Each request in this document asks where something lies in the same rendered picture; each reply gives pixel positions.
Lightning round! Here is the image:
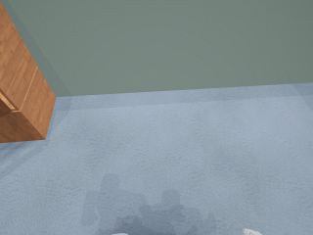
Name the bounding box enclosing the cupboard door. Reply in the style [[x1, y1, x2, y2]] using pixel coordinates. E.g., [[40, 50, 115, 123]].
[[0, 98, 12, 118]]

